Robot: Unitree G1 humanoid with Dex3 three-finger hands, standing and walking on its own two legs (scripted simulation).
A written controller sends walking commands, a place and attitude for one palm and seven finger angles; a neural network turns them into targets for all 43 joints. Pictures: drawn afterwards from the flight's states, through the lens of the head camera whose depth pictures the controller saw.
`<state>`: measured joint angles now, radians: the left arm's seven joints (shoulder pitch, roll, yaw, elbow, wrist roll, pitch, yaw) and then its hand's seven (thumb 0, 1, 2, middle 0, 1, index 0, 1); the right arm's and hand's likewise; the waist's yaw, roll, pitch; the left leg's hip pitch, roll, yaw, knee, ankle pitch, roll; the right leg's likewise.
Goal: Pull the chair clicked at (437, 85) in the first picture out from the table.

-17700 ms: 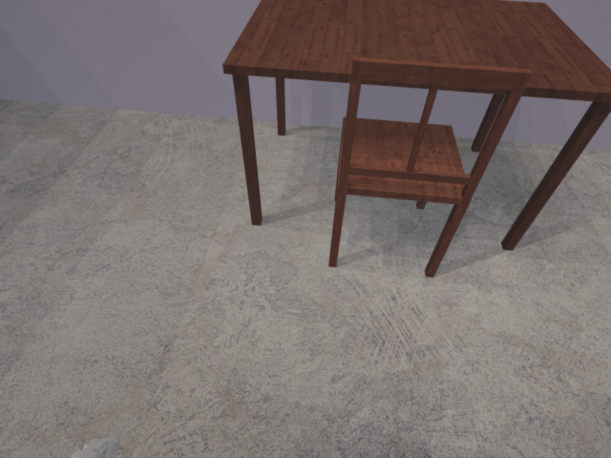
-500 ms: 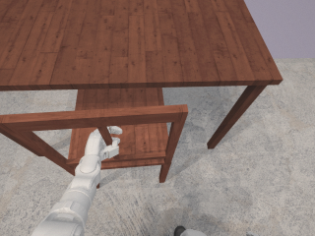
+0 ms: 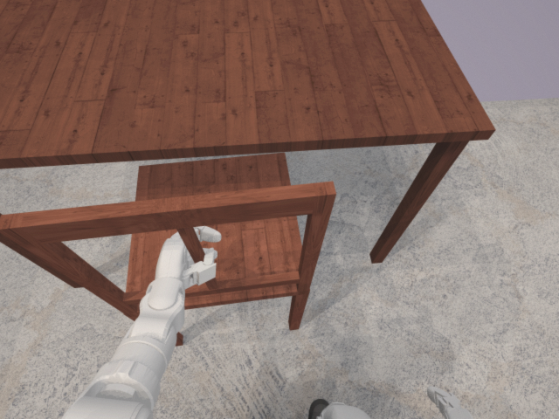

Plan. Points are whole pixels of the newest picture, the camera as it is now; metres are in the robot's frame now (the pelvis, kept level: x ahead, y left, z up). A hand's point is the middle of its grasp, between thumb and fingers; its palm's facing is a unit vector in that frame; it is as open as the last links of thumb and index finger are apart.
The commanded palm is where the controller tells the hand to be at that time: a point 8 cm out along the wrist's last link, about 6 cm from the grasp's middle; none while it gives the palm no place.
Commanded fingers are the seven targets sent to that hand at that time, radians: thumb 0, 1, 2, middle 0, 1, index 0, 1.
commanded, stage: step backward, pulling the chair out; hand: left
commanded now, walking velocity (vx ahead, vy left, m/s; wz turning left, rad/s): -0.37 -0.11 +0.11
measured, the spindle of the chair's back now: (200, 260) +0.37 +0.14 -0.10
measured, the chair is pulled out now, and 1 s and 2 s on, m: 0.04 0.18 0.37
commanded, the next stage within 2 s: none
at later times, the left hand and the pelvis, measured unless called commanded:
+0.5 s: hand (214, 300) +0.29 +0.10 -0.07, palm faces +0.01 -0.99 -0.14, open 4.9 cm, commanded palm +0.26 +0.15 -0.06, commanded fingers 0.00 0.90 0.90 -0.50 -1.45 -0.50 -1.45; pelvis -0.06 -0.01 +0.00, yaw +1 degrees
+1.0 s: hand (215, 359) +0.21 +0.09 -0.06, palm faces +0.02 -0.99 -0.15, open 5.0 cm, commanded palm +0.18 +0.15 -0.06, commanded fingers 0.00 0.90 0.90 -0.50 -1.45 -0.50 -1.45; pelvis -0.13 -0.03 +0.00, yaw +3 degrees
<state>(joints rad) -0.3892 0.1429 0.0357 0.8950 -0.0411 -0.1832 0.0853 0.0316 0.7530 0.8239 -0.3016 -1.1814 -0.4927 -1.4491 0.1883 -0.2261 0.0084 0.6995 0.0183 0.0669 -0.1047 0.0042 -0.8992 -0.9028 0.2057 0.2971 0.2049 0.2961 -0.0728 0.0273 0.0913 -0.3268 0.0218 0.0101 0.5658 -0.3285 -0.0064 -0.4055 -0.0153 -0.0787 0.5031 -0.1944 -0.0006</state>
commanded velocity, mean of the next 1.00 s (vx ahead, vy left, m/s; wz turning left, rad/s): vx -0.38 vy -0.07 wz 0.10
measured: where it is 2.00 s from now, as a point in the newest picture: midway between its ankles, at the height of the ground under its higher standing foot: outside the picture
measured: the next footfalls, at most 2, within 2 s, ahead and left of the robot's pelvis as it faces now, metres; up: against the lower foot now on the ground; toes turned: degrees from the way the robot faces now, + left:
right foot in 1.04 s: -0.07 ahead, -0.14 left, +0.00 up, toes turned +1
left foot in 1.34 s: -0.18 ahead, +0.11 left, +0.00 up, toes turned +4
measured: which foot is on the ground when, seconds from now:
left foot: down 0.00-1.00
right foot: down 0.00-0.94, up 0.96-1.00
